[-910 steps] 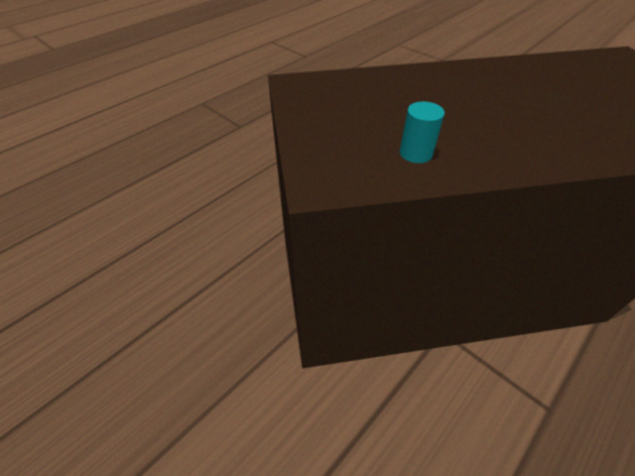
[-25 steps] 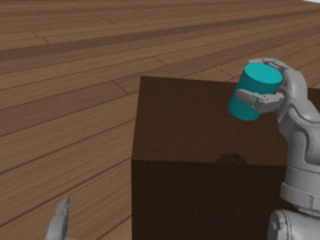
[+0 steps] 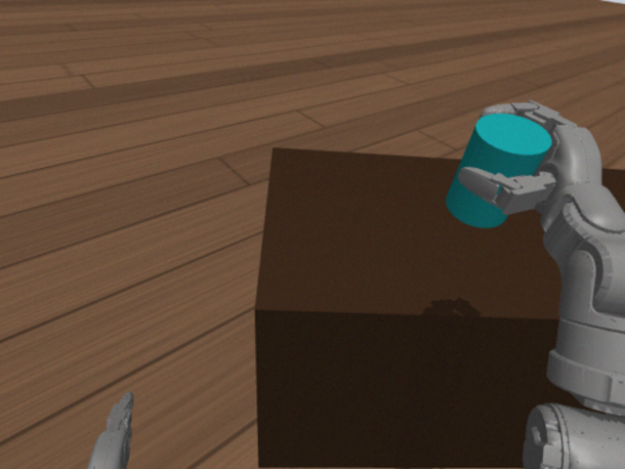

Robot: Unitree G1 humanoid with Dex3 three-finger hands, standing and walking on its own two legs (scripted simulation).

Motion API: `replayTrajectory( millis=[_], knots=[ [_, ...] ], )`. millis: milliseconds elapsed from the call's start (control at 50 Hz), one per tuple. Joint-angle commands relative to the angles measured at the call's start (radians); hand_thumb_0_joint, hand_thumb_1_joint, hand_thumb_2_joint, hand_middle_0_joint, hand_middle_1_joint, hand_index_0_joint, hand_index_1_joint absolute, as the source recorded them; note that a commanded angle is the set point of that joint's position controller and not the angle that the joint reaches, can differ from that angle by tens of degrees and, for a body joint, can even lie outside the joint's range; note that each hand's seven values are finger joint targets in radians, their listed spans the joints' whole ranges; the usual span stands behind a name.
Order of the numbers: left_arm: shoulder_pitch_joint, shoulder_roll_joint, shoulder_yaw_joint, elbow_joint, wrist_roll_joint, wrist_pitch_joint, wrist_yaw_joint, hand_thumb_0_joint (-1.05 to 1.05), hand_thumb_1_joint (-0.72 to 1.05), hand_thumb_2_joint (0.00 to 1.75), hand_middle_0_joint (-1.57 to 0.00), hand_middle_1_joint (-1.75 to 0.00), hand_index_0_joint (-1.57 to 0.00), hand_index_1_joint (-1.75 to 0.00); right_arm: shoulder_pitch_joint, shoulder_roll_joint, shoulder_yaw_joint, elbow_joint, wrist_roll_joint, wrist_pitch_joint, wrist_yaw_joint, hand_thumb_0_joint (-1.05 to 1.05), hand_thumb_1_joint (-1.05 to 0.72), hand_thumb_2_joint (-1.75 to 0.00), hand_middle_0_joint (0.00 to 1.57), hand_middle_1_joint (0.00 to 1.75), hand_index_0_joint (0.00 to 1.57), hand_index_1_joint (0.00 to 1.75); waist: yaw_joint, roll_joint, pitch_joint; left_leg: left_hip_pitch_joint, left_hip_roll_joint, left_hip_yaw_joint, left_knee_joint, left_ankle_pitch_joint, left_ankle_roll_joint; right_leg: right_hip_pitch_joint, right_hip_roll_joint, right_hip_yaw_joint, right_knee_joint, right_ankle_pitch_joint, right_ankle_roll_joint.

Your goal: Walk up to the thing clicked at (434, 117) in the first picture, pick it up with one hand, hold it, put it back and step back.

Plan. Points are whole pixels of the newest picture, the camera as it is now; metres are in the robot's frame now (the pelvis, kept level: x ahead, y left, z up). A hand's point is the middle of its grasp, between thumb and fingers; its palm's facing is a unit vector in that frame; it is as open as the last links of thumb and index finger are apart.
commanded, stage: crouch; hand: right
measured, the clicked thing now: (492, 173) +0.34 -0.17 +0.28
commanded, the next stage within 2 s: lower in 1.32 s
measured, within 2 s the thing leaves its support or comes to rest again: neither
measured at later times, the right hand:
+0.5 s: hand (453, 186) +0.42 -0.18 +0.21, palm faces +0.17 +0.99 -0.01, open 10.2 cm
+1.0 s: hand (442, 190) +0.47 -0.19 +0.17, palm faces +0.16 +0.99 -0.01, open 10.2 cm
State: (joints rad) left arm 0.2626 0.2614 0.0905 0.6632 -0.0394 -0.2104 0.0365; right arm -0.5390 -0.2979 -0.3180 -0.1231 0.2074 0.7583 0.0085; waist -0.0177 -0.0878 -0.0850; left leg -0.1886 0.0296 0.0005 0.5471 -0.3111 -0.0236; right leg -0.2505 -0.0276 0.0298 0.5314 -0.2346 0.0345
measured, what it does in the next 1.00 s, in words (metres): stands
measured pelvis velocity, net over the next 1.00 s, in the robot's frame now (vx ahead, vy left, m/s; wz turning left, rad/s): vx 0.00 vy -0.01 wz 0.04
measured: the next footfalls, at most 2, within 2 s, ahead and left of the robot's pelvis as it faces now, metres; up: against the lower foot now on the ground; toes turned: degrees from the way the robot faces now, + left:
none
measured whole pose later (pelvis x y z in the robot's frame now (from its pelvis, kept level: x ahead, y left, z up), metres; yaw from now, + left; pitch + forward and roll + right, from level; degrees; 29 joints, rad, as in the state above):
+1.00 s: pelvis +0.00 -0.01 +0.00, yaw +2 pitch +6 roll +1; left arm 0.27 0.22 0.05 0.56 0.00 -0.22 0.04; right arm -0.80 -0.38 -0.33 0.81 0.10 0.04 0.02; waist 0.07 -0.02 -0.06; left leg -0.38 0.01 -0.04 0.58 -0.30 -0.03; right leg -0.44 -0.05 0.00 0.59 -0.25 0.03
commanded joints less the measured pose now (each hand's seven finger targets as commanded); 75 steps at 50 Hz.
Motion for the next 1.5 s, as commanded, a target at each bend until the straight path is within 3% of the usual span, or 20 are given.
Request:
replayTrajectory(
  millis=[0,120,160,220,300,360,440,480,540,620,720,780,820,860,1000,1060,1200,1340,1420,1480],
  knots=[
    [-0.241,0.160,0.063,-0.205,0.000,-0.077,0.018,0.00,-0.53,0.05,-0.04,-0.05,-0.05,-0.05,-0.441,-0.162,-0.008,-0.075,0.013,-0.050,0.025,0.00,-0.06,-1.26,1.21,1.38,1.27,1.39,0.022,0.107,-0.134,-0.088,-0.036,0.065,-0.119,0.144,0.005,0.140,0.028,-0.034,-0.075,0.095,-0.042],
    [-0.139,0.060,-0.012,-0.180,0.005,-0.084,0.011,0.00,-0.53,0.04,-0.04,-0.05,-0.05,-0.04,-0.425,-0.199,-0.078,0.057,0.013,-0.111,0.026,0.00,-0.08,-1.24,1.22,1.37,1.27,1.37,0.024,0.165,-0.126,-0.074,-0.031,0.057,-0.118,0.186,-0.010,0.104,0.035,-0.053,-0.059,0.114,-0.052],
    [-0.097,0.080,0.019,-0.191,0.013,-0.087,0.014,0.00,-0.53,0.04,-0.04,-0.05,-0.05,-0.04,-0.475,-0.222,-0.089,0.080,-0.002,-0.149,0.013,0.00,-0.10,-1.27,1.26,1.41,1.31,1.41,0.049,0.172,-0.147,-0.080,-0.023,0.039,-0.116,0.217,-0.016,0.110,0.038,-0.063,-0.046,0.124,-0.054],
    [-0.099,0.113,0.065,-0.173,0.017,-0.102,0.014,0.00,-0.53,0.05,-0.04,-0.05,-0.05,-0.04,-0.543,-0.227,-0.083,0.111,-0.025,-0.233,-0.005,0.00,-0.14,-1.30,1.30,1.44,1.34,1.44,0.061,0.126,-0.147,-0.119,-0.023,0.028,-0.107,0.190,-0.010,0.116,0.035,-0.065,-0.046,0.092,-0.052],
    [-0.131,0.092,0.044,-0.147,0.019,-0.126,0.008,0.00,-0.54,0.05,-0.04,-0.05,-0.05,-0.05,-0.676,-0.244,-0.048,0.110,-0.053,-0.355,-0.022,0.00,-0.15,-1.29,1.29,1.43,1.34,1.43,0.048,0.007,-0.193,-0.146,-0.032,0.033,-0.081,0.127,0.011,0.116,0.021,-0.052,-0.042,0.038,-0.037],
    [-0.164,0.105,0.047,-0.202,0.021,-0.137,0.018,0.00,-0.53,0.05,-0.04,-0.06,-0.05,-0.05,-0.690,-0.218,-0.009,0.237,-0.063,-0.417,-0.021,0.00,-0.14,-1.30,1.28,1.43,1.33,1.43,0.065,0.058,-0.275,-0.127,-0.036,0.033,-0.062,0.193,0.007,0.139,0.014,-0.044,-0.016,0.102,-0.039],
    [-0.180,0.098,0.032,-0.143,0.027,-0.129,0.027,0.00,-0.53,0.05,-0.05,-0.05,-0.05,-0.05,-0.704,-0.232,-0.015,0.415,-0.069,-0.489,-0.003,0.00,-0.09,-1.28,1.25,1.41,1.30,1.41,0.055,0.051,-0.273,-0.147,-0.040,0.036,-0.059,0.178,0.010,0.109,0.007,-0.037,-0.018,0.101,-0.033],
    [-0.176,0.135,0.063,-0.171,0.028,-0.129,0.034,0.00,-0.53,0.05,-0.05,-0.05,-0.05,-0.05,-0.696,-0.297,-0.068,0.471,-0.073,-0.517,-0.007,0.00,-0.07,-1.28,1.23,1.40,1.28,1.40,0.048,0.087,-0.313,-0.113,-0.038,0.035,-0.055,0.211,0.006,0.098,0.011,-0.039,-0.012,0.132,-0.036],
    [-0.152,0.069,-0.002,-0.183,0.030,-0.119,0.026,0.00,-0.53,0.04,-0.05,-0.05,-0.05,-0.04,-0.672,-0.255,-0.045,0.562,-0.078,-0.564,0.005,0.00,-0.06,-1.26,1.23,1.39,1.28,1.39,0.046,0.122,-0.277,-0.100,-0.036,0.031,-0.058,0.237,-0.001,0.057,0.017,-0.051,-0.008,0.147,-0.042],
    [-0.081,0.075,0.011,-0.218,0.031,-0.102,0.017,0.00,-0.53,0.04,-0.05,-0.05,-0.05,-0.04,-0.686,-0.301,-0.071,0.640,-0.091,-0.627,0.005,0.00,-0.06,-1.28,1.24,1.41,1.29,1.41,0.065,0.124,-0.233,-0.133,-0.044,0.030,-0.065,0.217,0.001,0.046,0.013,-0.059,-0.023,0.124,-0.042],
    [-0.030,0.058,0.009,-0.201,0.034,-0.084,-0.002,0.00,-0.53,0.04,-0.05,-0.05,-0.05,-0.04,-0.725,-0.328,-0.077,0.630,-0.095,-0.706,0.010,0.00,-0.10,-1.28,1.25,1.41,1.30,1.41,0.080,0.048,-0.232,-0.155,-0.042,0.014,-0.060,0.220,0.006,0.034,0.017,-0.069,-0.015,0.114,-0.044],
    [-0.045,0.086,0.032,-0.223,0.035,-0.085,0.002,0.00,-0.52,0.04,-0.05,-0.05,-0.06,-0.04,-0.783,-0.309,-0.046,0.612,-0.098,-0.746,0.012,0.00,-0.12,-1.28,1.25,1.41,1.30,1.41,0.107,0.017,-0.317,-0.173,-0.046,0.014,-0.040,0.271,0.007,0.100,0.008,-0.063,0.006,0.164,-0.040],
    [-0.111,0.070,-0.002,-0.305,0.033,-0.090,0.001,0.00,-0.53,0.05,-0.05,-0.05,-0.05,-0.05,-0.839,-0.285,-0.016,0.566,-0.093,-0.778,0.016,0.00,-0.13,-1.28,1.25,1.40,1.29,1.40,0.098,0.027,-0.368,-0.148,-0.051,0.022,-0.033,0.274,0.010,0.107,0.003,-0.055,0.012,0.181,-0.036],
    [-0.082,0.122,0.051,-0.273,0.034,-0.080,0.018,0.00,-0.53,0.05,-0.05,-0.05,-0.05,-0.05,-0.834,-0.331,-0.045,0.616,-0.094,-0.791,0.010,0.00,-0.15,-1.29,1.26,1.41,1.31,1.41,0.109,0.048,-0.373,-0.152,-0.050,0.022,-0.033,0.273,0.007,0.102,0.004,-0.052,0.019,0.172,-0.041],
    [-0.062,0.050,-0.027,-0.239,0.035,-0.041,0.008,0.00,-0.53,0.04,-0.05,-0.05,-0.05,-0.04,-0.737,-0.311,-0.055,0.797,-0.095,-0.827,0.015,0.00,-0.11,-1.27,1.25,1.40,1.30,1.40,0.074,0.046,-0.319,-0.162,-0.051,0.028,-0.026,0.283,0.009,0.032,0.007,-0.052,0.021,0.197,-0.036],
    [-0.053,0.106,0.028,-0.272,0.038,-0.032,0.010,0.00,-0.52,0.04,-0.05,-0.05,-0.05,-0.04,-0.754,-0.336,-0.070,0.790,-0.097,-0.842,0.014,0.00,-0.10,-1.29,1.25,1.42,1.30,1.42,0.092,0.054,-0.359,-0.148,-0.051,0.025,-0.018,0.319,0.007,0.044,0.006,-0.056,0.032,0.227,-0.038],
    [-0.025,0.065,0.003,-0.281,0.031,-0.001,-0.004,0.00,-0.52,0.04,-0.05,-0.05,-0.05,-0.04,-0.759,-0.319,-0.060,0.766,-0.092,-0.885,0.023,0.00,-0.11,-1.29,1.26,1.42,1.30,1.42,0.092,0.046,-0.351,-0.159,-0.053,0.024,-0.008,0.337,0.007,0.042,0.003,-0.058,0.047,0.250,-0.040],
    [-0.029,0.132,0.054,-0.314,0.031,0.018,0.005,0.00,-0.53,0.05,-0.05,-0.05,-0.05,-0.04,-0.768,-0.345,-0.066,0.792,-0.099,-0.907,0.034,0.00,-0.15,-1.29,1.27,1.42,1.31,1.42,0.116,0.044,-0.400,-0.170,-0.042,0.011,0.009,0.414,-0.002,0.061,0.010,-0.063,0.084,0.307,-0.049],
    [-0.055,0.062,-0.011,-0.310,0.030,0.026,-0.009,0.00,-0.54,0.05,-0.05,-0.05,-0.05,-0.05,-0.808,-0.320,-0.050,0.777,-0.097,-0.922,0.041,0.00,-0.12,-1.30,1.25,1.42,1.30,1.42,0.100,0.012,-0.387,-0.195,-0.051,0.022,0.018,0.387,0.006,0.061,-0.004,-0.054,0.091,0.338,-0.037],
    [-0.027,0.128,0.046,-0.323,0.030,0.033,-0.004,0.00,-0.55,0.06,-0.05,-0.04,-0.04,-0.05,-0.697,-0.343,-0.084,0.897,-0.101,-0.920,0.048,0.00,-0.12,-1.29,1.25,1.42,1.30,1.42,0.118,0.079,-0.358,-0.195,-0.047,0.015,0.025,0.401,-0.001,0.007,0.004,-0.062,0.100,0.299,-0.048]
  ],
)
